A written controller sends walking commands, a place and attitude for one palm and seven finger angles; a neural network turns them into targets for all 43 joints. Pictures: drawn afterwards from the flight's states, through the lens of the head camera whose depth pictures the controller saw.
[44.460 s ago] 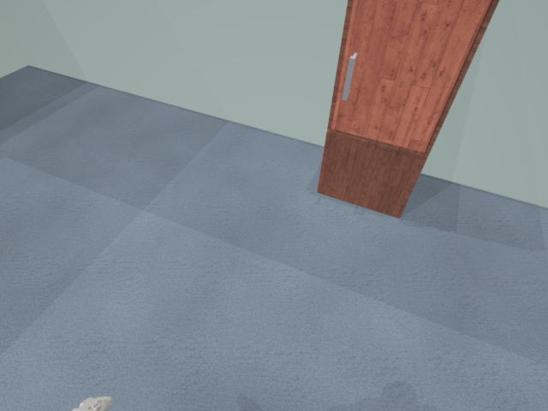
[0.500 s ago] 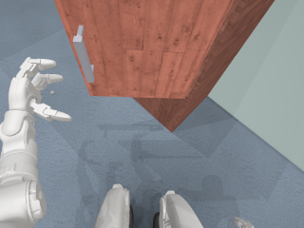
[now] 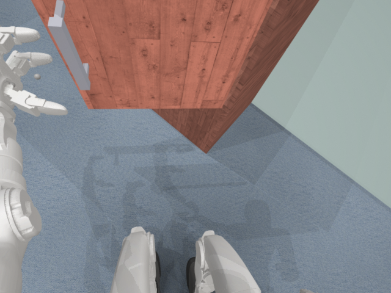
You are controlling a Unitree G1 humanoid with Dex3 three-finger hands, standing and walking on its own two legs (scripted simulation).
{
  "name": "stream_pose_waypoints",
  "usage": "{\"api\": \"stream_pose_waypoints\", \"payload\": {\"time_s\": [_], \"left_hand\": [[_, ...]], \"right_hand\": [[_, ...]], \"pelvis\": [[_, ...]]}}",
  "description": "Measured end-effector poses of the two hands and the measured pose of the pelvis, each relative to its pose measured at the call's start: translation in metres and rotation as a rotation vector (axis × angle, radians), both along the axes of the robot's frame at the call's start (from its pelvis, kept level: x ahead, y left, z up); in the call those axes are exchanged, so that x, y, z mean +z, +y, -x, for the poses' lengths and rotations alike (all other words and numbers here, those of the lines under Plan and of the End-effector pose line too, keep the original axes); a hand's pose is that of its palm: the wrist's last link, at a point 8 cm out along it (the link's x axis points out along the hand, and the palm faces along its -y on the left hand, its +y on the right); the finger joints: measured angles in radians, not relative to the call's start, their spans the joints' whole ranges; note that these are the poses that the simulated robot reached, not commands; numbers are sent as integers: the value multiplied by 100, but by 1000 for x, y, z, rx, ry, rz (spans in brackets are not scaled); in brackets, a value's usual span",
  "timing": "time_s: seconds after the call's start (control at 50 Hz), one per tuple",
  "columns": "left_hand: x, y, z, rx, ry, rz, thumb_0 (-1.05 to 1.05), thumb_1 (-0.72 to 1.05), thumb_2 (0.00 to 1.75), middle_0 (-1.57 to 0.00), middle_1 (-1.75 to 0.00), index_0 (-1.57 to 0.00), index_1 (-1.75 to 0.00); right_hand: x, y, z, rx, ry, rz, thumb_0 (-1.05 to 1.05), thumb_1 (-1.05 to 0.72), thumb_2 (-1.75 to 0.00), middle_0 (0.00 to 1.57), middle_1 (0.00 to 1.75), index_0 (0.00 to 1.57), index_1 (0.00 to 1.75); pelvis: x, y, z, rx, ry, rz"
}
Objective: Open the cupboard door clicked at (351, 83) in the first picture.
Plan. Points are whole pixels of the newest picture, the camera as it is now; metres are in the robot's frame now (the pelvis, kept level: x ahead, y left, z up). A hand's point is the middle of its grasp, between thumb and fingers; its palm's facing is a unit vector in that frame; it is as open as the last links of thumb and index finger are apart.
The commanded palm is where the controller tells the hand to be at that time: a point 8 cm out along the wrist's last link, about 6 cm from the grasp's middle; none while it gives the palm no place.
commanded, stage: move the hooked fingers beside the handle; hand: left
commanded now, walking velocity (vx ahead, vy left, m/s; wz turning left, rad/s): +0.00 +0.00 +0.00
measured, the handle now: (74, 51) +0.56 +0.21 +0.06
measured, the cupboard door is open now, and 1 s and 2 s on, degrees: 45 45 45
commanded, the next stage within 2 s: slide the fingers in behind the handle in 0.78 s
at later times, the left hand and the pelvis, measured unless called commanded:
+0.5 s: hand (33, 82) +0.49 +0.27 +0.04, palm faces +0.06 -1.00 +0.00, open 14.0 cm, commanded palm +0.49 +0.30 +0.05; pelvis +0.01 +0.01 +0.01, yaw +0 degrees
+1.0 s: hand (36, 78) +0.50 +0.27 +0.05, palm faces +0.06 -1.00 -0.01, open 14.0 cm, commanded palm +0.48 +0.29 +0.05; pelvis +0.00 +0.01 +0.01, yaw +0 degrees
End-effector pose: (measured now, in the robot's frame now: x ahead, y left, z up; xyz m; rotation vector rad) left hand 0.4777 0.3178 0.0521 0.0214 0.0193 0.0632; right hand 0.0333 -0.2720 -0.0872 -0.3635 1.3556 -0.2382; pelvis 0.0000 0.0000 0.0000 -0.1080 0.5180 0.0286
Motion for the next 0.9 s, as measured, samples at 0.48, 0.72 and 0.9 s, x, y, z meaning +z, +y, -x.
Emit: {"api": "stream_pose_waypoints", "payload": {"time_s": [0.48,0.72,0.9], "left_hand": [[-4,9,7,-3,54,20,-1,-50,30,-30,-120,-30,-120],[-5,8,5,12,1,7,-1,-50,30,-30,-120,-30,-120],[-1,7,9,11,-7,11,-1,-50,30,-30,-120,-30,-120]], "right_hand": [[9,16,-5,-6,7,-26,0,-91,-90,21,30,20,30],[9,15,-13,9,-18,-1,0,-91,-90,21,30,20,30],[5,23,-3,1,16,-29,0,-91,-90,21,30,20,30]], "pelvis": [[10,10,-6,2,-11,6],[6,15,-3,-1,-10,13],[8,16,-3,3,-12,11]]}}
